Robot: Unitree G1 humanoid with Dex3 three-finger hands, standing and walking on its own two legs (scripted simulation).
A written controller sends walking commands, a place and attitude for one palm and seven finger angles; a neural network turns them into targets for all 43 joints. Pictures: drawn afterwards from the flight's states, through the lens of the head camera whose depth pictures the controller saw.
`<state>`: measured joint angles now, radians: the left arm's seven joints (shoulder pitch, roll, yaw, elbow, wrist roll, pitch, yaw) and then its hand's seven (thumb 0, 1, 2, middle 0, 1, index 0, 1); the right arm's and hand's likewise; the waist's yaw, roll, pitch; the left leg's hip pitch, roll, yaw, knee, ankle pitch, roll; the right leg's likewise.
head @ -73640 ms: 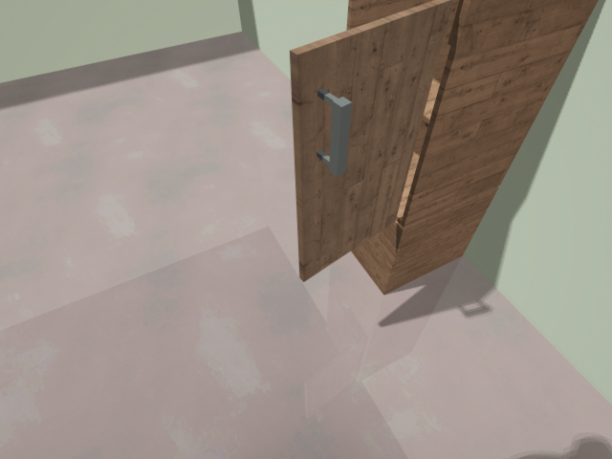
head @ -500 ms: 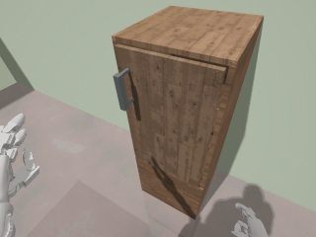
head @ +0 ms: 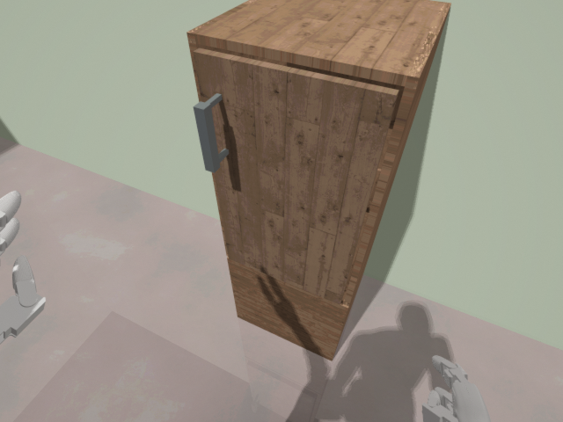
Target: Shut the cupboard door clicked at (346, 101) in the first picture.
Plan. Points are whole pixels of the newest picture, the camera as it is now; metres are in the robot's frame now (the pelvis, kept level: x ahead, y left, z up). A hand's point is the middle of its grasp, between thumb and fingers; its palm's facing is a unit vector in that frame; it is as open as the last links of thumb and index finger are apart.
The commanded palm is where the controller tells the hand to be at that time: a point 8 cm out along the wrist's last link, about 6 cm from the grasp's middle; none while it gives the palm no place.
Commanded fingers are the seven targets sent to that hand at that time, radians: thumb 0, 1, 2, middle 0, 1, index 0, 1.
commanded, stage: step back with the hand held close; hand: left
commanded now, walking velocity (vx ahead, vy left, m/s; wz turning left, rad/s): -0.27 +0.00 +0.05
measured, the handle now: (214, 133) +0.58 +0.17 +0.12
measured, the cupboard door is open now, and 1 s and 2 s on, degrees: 0 0 0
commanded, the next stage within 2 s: stop stepping back and stand still in 0.84 s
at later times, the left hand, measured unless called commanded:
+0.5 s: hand out of the picture +0.12 +0.28 +0.16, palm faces +0.49 -0.77 -0.41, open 7.4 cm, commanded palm +0.05 +0.32 +0.18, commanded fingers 0.00 0.90 0.90 -0.20 -0.30 -0.20 -0.30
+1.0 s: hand out of the picture +0.03 +0.24 +0.18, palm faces +0.26 -0.85 -0.45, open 7.5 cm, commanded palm -0.04 +0.30 +0.18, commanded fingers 0.00 0.90 0.90 -0.20 -0.30 -0.20 -0.30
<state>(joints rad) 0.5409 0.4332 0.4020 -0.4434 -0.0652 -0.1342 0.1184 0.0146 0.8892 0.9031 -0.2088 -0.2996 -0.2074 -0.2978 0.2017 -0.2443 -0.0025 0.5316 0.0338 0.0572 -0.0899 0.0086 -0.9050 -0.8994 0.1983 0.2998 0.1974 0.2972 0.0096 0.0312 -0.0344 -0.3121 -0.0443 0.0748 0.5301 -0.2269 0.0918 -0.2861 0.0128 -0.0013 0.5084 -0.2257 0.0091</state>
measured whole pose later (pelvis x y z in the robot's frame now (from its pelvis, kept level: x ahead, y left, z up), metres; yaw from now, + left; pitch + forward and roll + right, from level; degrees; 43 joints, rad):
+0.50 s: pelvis -0.06 +0.01 -0.02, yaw +4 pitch +0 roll -3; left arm 0.49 0.40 0.41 -0.52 -0.02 -0.24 0.15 0.01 0.89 0.90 -0.21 -0.30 -0.21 -0.30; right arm 0.24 -0.23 0.00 0.60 0.01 -0.02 -0.06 0.01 -0.90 -0.90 0.20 0.30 0.20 0.30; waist 0.00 -0.01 0.00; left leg -0.49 -0.04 0.07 0.68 -0.26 0.08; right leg -0.43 0.02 0.01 0.61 -0.20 0.01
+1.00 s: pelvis -0.18 +0.00 -0.01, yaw +0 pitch +2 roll -6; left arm 0.52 0.53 0.43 -0.64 -0.09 -0.25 0.08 0.02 0.89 0.90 -0.21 -0.30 -0.21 -0.30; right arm 0.13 -0.16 0.02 0.63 -0.01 -0.08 -0.04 0.01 -0.90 -0.90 0.20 0.30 0.20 0.30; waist -0.02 -0.01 0.00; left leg -0.57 0.06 0.08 0.40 0.08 0.05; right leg -0.06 0.09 -0.05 0.43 -0.41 0.00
